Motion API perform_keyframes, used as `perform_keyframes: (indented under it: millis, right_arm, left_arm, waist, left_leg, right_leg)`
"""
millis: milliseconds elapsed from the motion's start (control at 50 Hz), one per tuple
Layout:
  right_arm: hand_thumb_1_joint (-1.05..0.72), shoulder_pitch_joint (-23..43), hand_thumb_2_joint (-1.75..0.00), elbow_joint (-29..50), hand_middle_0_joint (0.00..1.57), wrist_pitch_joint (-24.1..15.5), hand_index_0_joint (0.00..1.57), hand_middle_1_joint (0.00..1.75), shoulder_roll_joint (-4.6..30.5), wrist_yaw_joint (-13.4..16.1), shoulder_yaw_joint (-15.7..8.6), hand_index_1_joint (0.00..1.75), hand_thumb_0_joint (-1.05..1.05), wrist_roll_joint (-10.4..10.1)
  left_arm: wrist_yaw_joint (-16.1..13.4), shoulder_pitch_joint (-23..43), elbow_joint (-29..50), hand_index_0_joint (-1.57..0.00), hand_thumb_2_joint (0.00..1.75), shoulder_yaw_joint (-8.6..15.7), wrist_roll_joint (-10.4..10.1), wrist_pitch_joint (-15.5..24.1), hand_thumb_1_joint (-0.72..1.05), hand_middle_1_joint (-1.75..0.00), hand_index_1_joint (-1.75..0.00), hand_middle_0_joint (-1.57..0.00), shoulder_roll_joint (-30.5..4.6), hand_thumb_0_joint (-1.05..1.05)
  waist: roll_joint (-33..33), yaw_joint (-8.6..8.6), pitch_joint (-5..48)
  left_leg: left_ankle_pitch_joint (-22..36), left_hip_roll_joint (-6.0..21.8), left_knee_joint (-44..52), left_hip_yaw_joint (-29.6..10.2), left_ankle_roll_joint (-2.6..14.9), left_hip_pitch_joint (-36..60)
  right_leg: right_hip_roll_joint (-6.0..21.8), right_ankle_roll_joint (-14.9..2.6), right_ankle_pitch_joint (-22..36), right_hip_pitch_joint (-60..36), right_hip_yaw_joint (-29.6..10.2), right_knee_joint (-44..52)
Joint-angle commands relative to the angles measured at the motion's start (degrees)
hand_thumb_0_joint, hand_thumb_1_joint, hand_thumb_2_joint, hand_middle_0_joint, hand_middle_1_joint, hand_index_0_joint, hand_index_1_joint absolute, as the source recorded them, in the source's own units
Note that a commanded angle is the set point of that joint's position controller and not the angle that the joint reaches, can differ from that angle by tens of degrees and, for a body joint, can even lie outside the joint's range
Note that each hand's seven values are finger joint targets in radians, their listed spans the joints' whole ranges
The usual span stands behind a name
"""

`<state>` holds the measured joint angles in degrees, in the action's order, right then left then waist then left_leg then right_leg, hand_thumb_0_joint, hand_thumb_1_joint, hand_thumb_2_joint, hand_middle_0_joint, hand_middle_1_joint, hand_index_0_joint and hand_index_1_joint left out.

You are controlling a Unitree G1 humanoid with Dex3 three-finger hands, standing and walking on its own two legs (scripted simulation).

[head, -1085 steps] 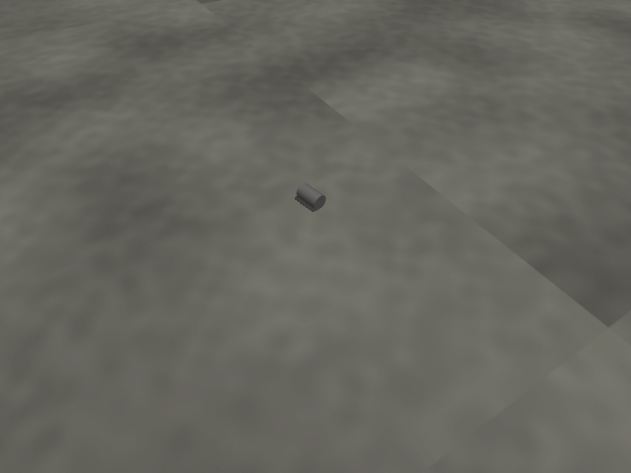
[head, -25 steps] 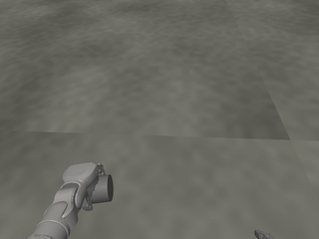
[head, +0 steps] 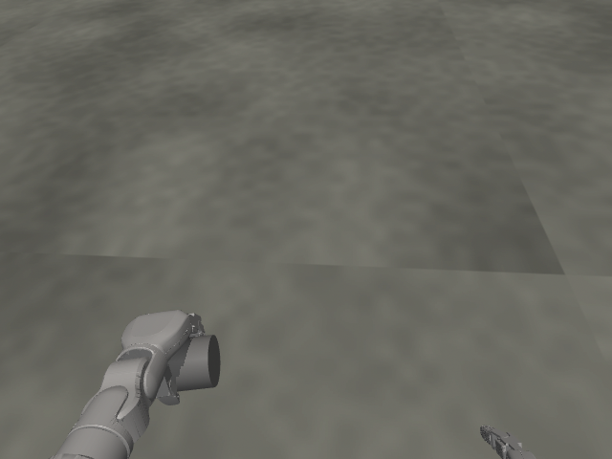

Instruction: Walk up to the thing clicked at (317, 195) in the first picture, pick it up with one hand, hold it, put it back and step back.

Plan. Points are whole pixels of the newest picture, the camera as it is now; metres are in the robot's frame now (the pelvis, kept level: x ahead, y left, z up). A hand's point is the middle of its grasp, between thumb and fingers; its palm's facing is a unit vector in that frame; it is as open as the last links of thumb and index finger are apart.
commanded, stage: hold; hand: left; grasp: from above
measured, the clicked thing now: (173, 364) +0.30 +0.23 -0.07
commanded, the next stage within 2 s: crouch in 0.36 s
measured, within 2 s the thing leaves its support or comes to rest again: neither
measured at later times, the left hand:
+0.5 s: hand (168, 362) +0.29 +0.23 -0.05, palm faces -0.46 -0.07 -0.89, open 10.2 cm
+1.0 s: hand (189, 383) +0.31 +0.23 -0.17, palm faces -0.47 +0.00 -0.88, open 10.2 cm
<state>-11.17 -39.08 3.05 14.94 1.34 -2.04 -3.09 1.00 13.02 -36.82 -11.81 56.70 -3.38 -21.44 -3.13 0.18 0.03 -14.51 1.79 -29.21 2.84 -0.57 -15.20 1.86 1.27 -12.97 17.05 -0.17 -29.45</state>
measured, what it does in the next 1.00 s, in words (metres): lowers itself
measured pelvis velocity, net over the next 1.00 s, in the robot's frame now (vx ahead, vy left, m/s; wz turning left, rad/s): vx -0.02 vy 0.00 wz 0.02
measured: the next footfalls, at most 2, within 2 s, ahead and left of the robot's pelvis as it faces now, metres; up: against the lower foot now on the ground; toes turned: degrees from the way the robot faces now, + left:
none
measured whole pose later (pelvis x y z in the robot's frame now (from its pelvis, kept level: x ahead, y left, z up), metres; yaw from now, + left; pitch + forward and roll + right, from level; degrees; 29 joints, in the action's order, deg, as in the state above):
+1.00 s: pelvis -0.02 +0.00 -0.05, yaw +1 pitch +15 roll -1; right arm -14.8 -42.3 1.6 15.7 -0.5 -4.0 0.5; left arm -18.9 27.2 -65.4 -8.4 65.4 1.7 -20.1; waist 0.0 4.5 4.8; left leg -23.4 2.3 -54.5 1.0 -0.4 -45.7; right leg 1.9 1.7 -21.1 46.2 0.6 -52.6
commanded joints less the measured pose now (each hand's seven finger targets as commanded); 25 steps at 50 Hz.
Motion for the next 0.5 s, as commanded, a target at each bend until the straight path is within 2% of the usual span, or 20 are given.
perform_keyframes:
  millis: [0,40,60,100,140,180,240,300,320,360,420,440,460,480]
  right_arm:
    - [-0.9,4.98,-0.9,7.62,0.2,-2.48,0.2,0.3,7.33,0.76,-2.44,0.3,0.0,0.12]
    - [-0.9,4.86,-0.9,7.47,0.2,-2.5,0.2,0.3,7.21,0.83,-2.39,0.3,0.0,0.16]
    - [-0.9,4.53,-0.9,7.2,0.2,-2.41,0.2,0.3,7.13,0.91,-2.39,0.3,0.0,0.15]
    - [-0.9,4.28,-0.9,6.91,0.2,-2.38,0.2,0.3,6.95,0.92,-2.26,0.3,0.0,0.21]
    - [-0.9,4.17,-0.9,6.58,0.2,-2.27,0.2,0.3,7.43,0.92,-2.5,0.3,0.0,0.06]
    - [-0.9,4.32,-0.9,6.77,0.2,-2.19,0.2,0.3,7.08,0.84,-2.39,0.3,0.0,0.2]
    - [-0.9,4.44,-0.9,7.0,0.2,-2.07,0.2,0.3,7.24,0.79,-2.55,0.3,0.0,0.04]
    - [-0.9,4.07,-0.9,7.02,0.2,-2.19,0.2,0.3,7.0,0.84,-2.43,0.3,0.0,0.15]
    - [-0.9,4.29,-0.9,7.0,0.2,-2.21,0.2,0.3,7.22,0.87,-2.51,0.3,0.0,0.17]
    - [-0.9,4.09,-0.9,7.22,0.2,-2.18,0.2,0.3,7.29,0.86,-2.65,0.3,0.0,0.18]
    - [-0.9,3.85,-0.9,6.73,0.2,-2.23,0.2,0.3,7.5,0.79,-2.67,0.3,0.0,0.26]
    - [-0.91,3.31,-0.91,6.39,0.2,-2.25,0.2,0.3,7.53,0.82,-2.75,0.3,0.0,0.28]
    - [-0.87,3.44,-0.89,6.5,0.2,-2.28,0.2,0.3,7.25,0.83,-2.63,0.3,0.0,0.33]
    - [-0.88,3.09,-0.9,6.3,0.2,-2.28,0.2,0.3,7.42,0.75,-2.77,0.3,0.0,0.29]
  left_arm:
    - [-2.34,20.38,13.37,-1.06,0.72,6.66,0.36,0.81,0.69,-0.6,-0.59,-1.05,-12.75,0.0]
    - [-2.62,21.89,14.2,-1.05,0.72,6.86,0.75,1.04,0.67,-0.58,-0.58,-1.05,-13.06,0.0]
    - [-2.83,20.66,13.44,-1.05,0.73,7.26,1.0,0.81,0.67,-0.58,-0.59,-1.05,-13.18,0.0]
    - [-3.09,23.15,14.09,-1.07,0.74,6.54,1.01,0.63,0.69,-0.59,-0.59,-1.07,-12.92,0.0]
    - [-3.3,21.08,12.36,-1.08,0.75,8.0,1.15,0.3,0.7,-0.58,-0.58,-1.08,-14.18,0.0]
    - [-2.87,21.54,12.47,-1.07,0.75,5.84,0.84,0.26,0.7,-0.61,-0.61,-1.07,-11.88,0.0]
    - [-2.66,21.35,12.27,-1.07,0.76,6.7,0.79,0.23,0.7,-0.61,-0.61,-1.07,-12.84,0.0]
    - [-2.16,21.63,12.76,-1.07,0.74,5.38,0.76,0.54,0.7,-0.59,-0.59,-1.07,-11.62,0.0]
    - [-2.41,21.18,11.66,-1.08,0.75,5.38,0.76,0.63,0.71,-0.58,-0.59,-1.08,-11.61,0.0]
    - [-3.06,21.0,12.81,-1.06,0.75,7.4,0.86,0.84,0.69,-0.59,-0.59,-1.06,-13.33,0.0]
    - [-3.48,23.28,11.78,-1.07,0.73,5.9,1.14,0.6,0.7,-0.59,-0.59,-1.07,-12.4,0.0]
    - [-3.95,23.74,12.48,-1.11,0.67,7.08,1.1,0.58,0.76,-0.64,-0.6,-1.08,-13.38,0.0]
    - [-4.28,24.52,11.5,-1.03,0.69,6.37,1.23,0.46,0.68,-0.59,-0.57,-1.0,-12.89,0.0]
    - [-4.46,23.41,10.7,-1.05,0.71,6.4,1.32,0.34,0.67,-0.56,-0.56,-1.04,-12.42,0.0]
  waist:
    - [1.39,-0.44,14.81]
    - [1.87,-0.16,15.67]
    - [1.93,-0.33,15.54]
    - [1.85,0.12,15.78]
    - [1.39,-0.36,15.38]
    - [2.36,0.11,14.39]
    - [1.14,-0.42,14.79]
    - [1.45,0.07,15.04]
    - [1.12,-0.24,14.47]
    - [0.21,-0.8,14.97]
    - [0.46,0.29,15.53]
    - [-0.1,-0.4,16.09]
    - [-0.04,-0.11,15.72]
    - [1.15,0.03,15.41]
  left_leg:
    - [8.45,-2.46,4.33,-0.95,1.07,6.33]
    - [9.4,-2.68,3.95,-0.82,1.23,6.47]
    - [10.42,-2.83,3.72,-0.59,1.27,6.45]
    - [11.04,-2.78,3.73,-0.46,1.29,6.83]
    - [11.25,-2.78,3.94,-0.35,1.18,6.76]
    - [10.71,-2.38,4.21,-0.77,1.13,6.34]
    - [9.75,-2.63,4.47,-0.62,1.1,6.5]
    - [10.63,-2.32,4.52,-0.87,1.1,6.72]
    - [10.25,-2.21,4.71,-1.1,0.84,6.87]
    - [10.05,-2.34,4.67,-0.85,0.82,6.59]
    - [11.72,-1.93,4.44,-1.13,0.61,7.83]
    - [12.5,-1.91,4.3,-1.06,0.55,7.69]
    - [12.28,-2.04,4.3,-1.04,0.59,7.44]
    - [12.16,-2.25,4.17,-0.7,0.84,7.06]
  right_leg:
    - [-2.51,-1.5,5.59,-3.78,0.74,5.17]
    - [-2.38,-1.36,6.75,-4.62,0.59,5.14]
    - [-2.28,-1.28,7.87,-4.74,0.42,5.09]
    - [-2.29,-1.24,8.76,-4.78,0.46,5.12]
    - [-2.26,-1.41,8.86,-5.03,0.43,5.19]
    - [-2.56,-1.46,8.14,-4.48,0.94,5.28]
    - [-2.32,-1.53,7.19,-4.46,0.72,5.58]
    - [-2.61,-1.59,7.86,-4.49,0.95,5.29]
    - [-2.66,-1.69,7.23,-4.08,1.16,5.45]
    - [-2.6,-1.76,6.86,-4.52,1.1,5.58]
    - [-2.83,-1.81,8.4,-4.16,1.27,5.07]
    - [-2.86,-1.86,9.08,-4.55,1.25,4.86]
    - [-2.7,-1.83,9.05,-4.26,1.33,5.05]
    - [-2.63,-1.8,9.16,-4.73,1.11,5.22]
